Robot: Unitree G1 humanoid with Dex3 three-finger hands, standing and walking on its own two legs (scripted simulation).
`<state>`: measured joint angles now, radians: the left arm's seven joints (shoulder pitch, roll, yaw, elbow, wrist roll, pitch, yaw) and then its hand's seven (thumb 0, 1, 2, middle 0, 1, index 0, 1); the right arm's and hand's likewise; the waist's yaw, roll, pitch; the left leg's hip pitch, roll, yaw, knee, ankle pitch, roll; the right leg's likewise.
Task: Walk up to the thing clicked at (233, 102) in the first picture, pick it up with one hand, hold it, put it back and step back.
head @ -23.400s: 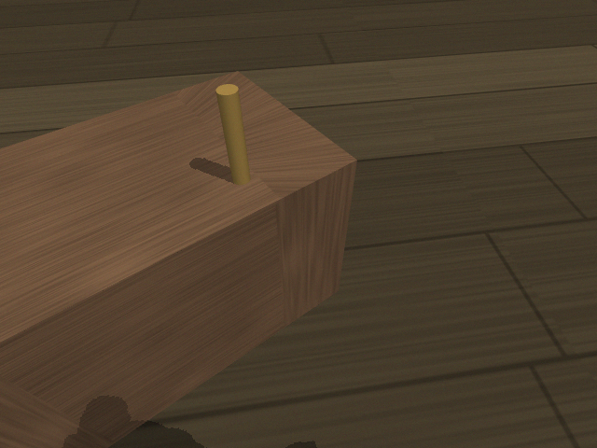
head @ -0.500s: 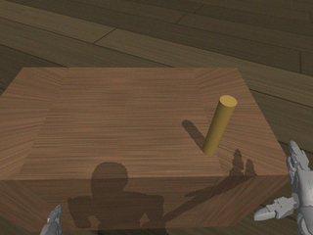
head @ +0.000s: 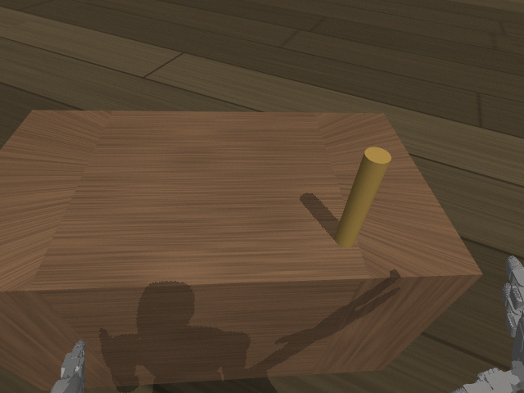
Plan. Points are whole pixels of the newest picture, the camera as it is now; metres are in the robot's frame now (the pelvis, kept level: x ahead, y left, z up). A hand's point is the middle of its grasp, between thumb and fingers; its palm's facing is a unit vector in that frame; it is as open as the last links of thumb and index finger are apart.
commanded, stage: sink last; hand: right
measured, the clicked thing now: (358, 202) +0.46 -0.20 +0.02
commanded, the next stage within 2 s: home in 0.06 s
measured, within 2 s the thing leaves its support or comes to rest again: neither
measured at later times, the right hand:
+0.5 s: hand (420, 380) +0.17 -0.22 -0.03, palm faces +0.18 +0.95 -0.26, open 17.4 cm
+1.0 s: hand (389, 377) +0.18 -0.20 -0.07, palm faces +0.11 +0.96 -0.25, open 17.5 cm
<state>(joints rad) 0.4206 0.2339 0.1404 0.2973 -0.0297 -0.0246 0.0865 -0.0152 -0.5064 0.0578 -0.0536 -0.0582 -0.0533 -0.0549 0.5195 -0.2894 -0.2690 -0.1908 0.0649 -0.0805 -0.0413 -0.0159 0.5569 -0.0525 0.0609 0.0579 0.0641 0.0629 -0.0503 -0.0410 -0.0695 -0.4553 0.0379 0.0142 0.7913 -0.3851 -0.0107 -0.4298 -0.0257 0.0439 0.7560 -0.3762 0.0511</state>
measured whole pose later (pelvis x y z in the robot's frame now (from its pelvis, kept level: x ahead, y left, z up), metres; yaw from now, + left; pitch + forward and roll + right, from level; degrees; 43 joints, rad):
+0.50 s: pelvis -0.01 -0.02 -0.01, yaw +1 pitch +5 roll +0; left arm 0.36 0.15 0.01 0.30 -0.02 -0.08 0.06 -0.01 0.17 0.55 -0.14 -0.20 -0.14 -0.20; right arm 0.47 -0.20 -0.10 0.10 0.03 -0.09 -0.04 -0.02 0.54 -0.06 0.06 0.05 0.06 0.06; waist -0.02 -0.02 -0.06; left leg -0.52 0.04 0.00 0.82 -0.38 -0.03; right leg -0.51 -0.02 0.03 0.83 -0.40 0.03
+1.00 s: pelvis +0.01 -0.02 -0.02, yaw +1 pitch +7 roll +1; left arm 0.30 0.21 0.00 0.45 -0.03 -0.03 0.09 0.01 0.89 0.90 -0.20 -0.30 -0.20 -0.30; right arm 0.46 -0.19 -0.01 0.10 0.02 0.07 -0.11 -0.01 0.55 -0.05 0.06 0.05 0.06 0.05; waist 0.01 -0.02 -0.09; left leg -0.58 0.02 0.00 0.90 -0.44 -0.03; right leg -0.58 -0.04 0.04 0.93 -0.47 0.04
